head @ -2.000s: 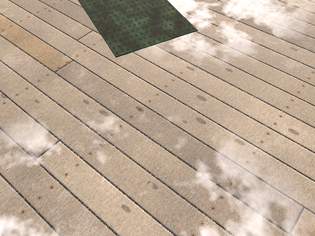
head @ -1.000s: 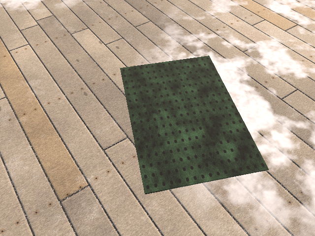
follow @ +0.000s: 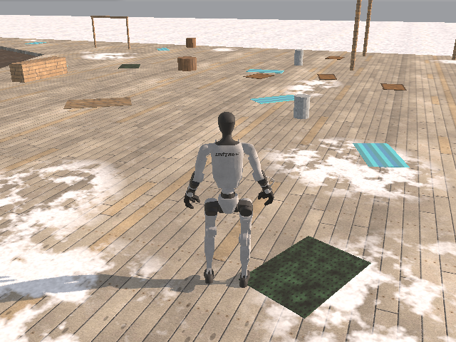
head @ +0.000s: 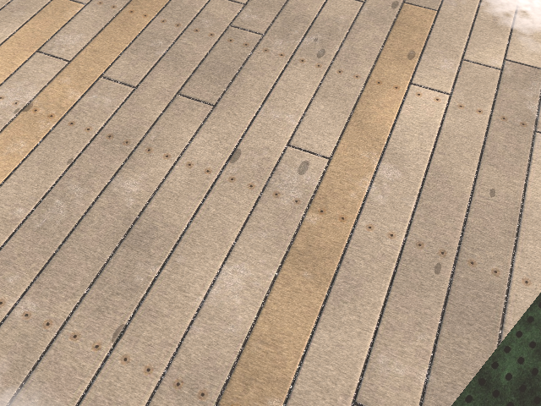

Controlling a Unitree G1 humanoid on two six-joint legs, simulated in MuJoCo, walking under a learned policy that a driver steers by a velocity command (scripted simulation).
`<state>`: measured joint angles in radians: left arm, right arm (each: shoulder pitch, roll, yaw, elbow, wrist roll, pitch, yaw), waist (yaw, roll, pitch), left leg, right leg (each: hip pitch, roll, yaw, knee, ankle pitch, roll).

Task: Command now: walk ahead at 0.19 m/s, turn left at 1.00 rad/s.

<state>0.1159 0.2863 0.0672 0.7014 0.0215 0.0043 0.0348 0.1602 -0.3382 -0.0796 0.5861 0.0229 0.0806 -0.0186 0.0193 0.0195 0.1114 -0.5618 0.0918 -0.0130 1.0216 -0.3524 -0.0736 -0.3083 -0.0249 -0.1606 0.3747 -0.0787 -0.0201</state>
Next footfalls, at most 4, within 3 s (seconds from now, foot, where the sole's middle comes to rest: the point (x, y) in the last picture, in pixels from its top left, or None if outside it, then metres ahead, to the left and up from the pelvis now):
0.16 left None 0.00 0.13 -0.77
0.54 right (277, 391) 0.44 0.01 -0.77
0.98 left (68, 330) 0.57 0.54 -0.77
1.46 right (30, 185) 1.02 0.77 -0.77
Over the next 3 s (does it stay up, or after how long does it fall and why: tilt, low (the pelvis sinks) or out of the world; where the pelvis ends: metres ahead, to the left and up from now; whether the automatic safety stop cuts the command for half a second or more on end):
stays up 1.67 0.96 0.00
